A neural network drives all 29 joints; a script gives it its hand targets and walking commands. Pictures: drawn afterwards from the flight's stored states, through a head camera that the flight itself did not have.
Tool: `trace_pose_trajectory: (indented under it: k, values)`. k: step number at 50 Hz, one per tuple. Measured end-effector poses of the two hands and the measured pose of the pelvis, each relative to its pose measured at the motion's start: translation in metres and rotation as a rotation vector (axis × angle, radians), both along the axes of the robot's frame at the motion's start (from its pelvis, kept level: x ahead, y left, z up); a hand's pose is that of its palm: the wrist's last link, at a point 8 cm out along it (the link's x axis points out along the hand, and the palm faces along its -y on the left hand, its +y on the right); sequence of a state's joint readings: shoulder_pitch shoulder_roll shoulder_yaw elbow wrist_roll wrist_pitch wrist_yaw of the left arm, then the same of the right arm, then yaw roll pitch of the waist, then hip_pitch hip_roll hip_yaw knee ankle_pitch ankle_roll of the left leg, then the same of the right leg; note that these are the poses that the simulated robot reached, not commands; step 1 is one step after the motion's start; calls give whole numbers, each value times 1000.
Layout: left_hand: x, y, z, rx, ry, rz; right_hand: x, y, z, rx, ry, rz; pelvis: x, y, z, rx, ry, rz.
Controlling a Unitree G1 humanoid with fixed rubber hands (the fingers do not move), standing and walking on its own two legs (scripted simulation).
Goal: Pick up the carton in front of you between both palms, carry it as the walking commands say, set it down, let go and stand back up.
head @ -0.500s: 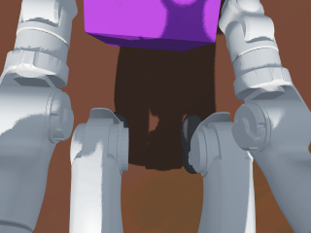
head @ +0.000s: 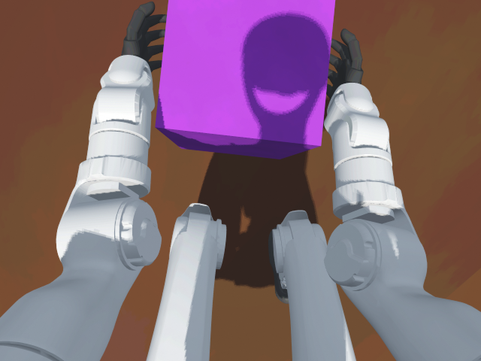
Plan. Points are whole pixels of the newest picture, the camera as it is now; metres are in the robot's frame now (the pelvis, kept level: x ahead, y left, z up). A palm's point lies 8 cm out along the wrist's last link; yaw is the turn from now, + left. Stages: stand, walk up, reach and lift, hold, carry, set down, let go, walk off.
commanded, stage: reach and lift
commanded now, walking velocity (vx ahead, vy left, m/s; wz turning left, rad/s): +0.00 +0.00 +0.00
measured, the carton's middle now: (240, 88) +0.52 +0.05 -0.15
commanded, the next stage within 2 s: none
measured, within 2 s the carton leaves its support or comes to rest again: neither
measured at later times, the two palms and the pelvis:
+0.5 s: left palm (111, 26) +0.47 +0.18 +0.07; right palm (426, 62) +0.48 -0.12 +0.07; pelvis +0.05 -0.01 +0.12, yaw +3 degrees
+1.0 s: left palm out of the picture +0.42 +0.17 +0.23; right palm out of the picture +0.43 -0.13 +0.23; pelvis +0.10 -0.01 +0.25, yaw +4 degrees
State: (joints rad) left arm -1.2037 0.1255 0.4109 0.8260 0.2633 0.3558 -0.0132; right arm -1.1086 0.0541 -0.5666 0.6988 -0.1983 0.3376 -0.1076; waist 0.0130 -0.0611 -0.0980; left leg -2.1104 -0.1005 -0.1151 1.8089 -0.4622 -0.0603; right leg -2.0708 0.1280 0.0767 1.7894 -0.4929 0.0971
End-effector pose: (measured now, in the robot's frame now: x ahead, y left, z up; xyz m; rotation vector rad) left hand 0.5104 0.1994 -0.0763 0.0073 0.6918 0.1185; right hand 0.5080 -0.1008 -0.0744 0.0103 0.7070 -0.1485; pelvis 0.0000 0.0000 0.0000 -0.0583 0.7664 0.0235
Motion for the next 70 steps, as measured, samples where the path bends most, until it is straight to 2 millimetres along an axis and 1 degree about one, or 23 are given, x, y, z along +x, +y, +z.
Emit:
trace_pose_trajectory:
  k: [4,7,10,14,21,27,32,36,44,51,55,63,67,70]
  values:
    - [-2,3,18,-15,-10,26,1,3,17,-5,-10,16,0,-1,11,5,-3,14]
    - [-2,-2,32,-19,-14,25,0,-2,31,-8,-15,13,4,-1,21,1,-5,26]
    - [-4,-9,49,-27,-23,29,-1,-8,51,-9,-25,8,10,-2,35,1,-8,29]
    - [-12,-14,74,-32,-19,42,-5,-14,77,-4,-21,14,19,-3,56,7,-21,25]
    - [-28,-18,120,-25,14,51,-21,-18,120,6,13,17,38,-7,97,26,-68,19]
    - [-39,-20,163,-11,4,52,-31,-20,159,19,2,20,52,-8,131,37,-117,22]
    - [-48,-25,196,-11,-13,51,-40,-25,193,23,-15,17,63,-10,159,45,-173,20]
    - [-58,-28,219,-30,-10,62,-48,-28,217,28,-13,10,70,-10,182,50,-231,21]
    - [-72,-26,266,-26,-18,69,-60,-26,265,12,-20,31,85,-11,222,57,-327,25]
    - [-95,-24,309,-22,-17,77,-80,-24,307,15,-18,39,98,-8,258,61,-445,33]
    - [-105,-25,334,-32,-27,93,-86,-25,332,11,-29,54,104,-6,274,67,-529,39]
    - [-111,-30,386,-23,-72,87,-92,-29,385,4,-75,58,109,-2,292,76,-694,36]
    - [-115,-33,400,-14,-62,83,-97,-33,399,-3,-65,67,109,-2,297,79,-755,35]
    - [-121,-35,404,5,-40,73,-103,-35,399,-11,-43,78,107,-2,300,83,-787,37]
